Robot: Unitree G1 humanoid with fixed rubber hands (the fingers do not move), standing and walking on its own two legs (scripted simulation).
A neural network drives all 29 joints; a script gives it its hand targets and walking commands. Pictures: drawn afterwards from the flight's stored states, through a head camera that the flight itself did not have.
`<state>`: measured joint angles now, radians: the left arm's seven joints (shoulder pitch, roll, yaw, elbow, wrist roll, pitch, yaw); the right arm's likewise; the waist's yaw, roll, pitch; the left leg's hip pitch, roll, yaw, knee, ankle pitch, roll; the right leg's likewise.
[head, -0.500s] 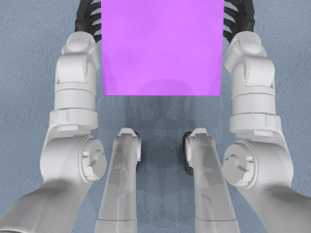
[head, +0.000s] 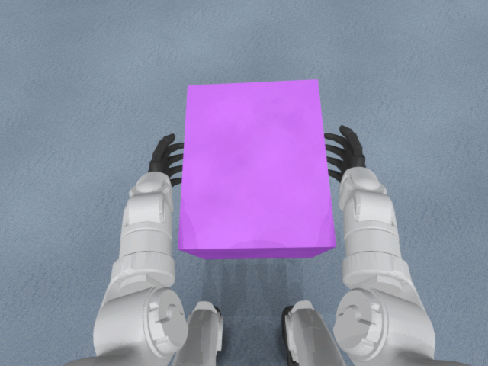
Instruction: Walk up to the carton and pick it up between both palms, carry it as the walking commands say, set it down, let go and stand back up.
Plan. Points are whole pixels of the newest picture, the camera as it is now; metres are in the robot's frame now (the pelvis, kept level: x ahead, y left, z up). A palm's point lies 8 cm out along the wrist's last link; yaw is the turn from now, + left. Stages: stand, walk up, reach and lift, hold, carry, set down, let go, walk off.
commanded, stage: reach and lift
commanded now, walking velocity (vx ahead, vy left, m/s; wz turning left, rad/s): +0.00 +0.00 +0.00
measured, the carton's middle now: (255, 179) +0.45 +0.00 -0.11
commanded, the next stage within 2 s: none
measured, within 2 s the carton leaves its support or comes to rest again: neither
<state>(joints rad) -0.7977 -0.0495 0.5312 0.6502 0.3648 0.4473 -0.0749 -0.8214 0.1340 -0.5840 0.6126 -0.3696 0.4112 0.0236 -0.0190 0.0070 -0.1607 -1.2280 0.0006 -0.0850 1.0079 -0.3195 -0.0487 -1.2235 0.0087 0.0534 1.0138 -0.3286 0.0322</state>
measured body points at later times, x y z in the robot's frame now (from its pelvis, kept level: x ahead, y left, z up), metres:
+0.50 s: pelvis +0.04 +0.00 +0.06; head +0.17 +0.01 +0.49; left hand +0.42 +0.16 +0.02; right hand +0.41 -0.16 +0.03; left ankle +0.07 +0.15 -0.65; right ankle +0.07 -0.14 -0.65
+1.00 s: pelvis +0.04 +0.00 +0.09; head +0.10 +0.00 +0.53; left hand +0.38 +0.16 +0.08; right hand +0.38 -0.16 +0.09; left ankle +0.07 +0.15 -0.65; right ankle +0.07 -0.14 -0.65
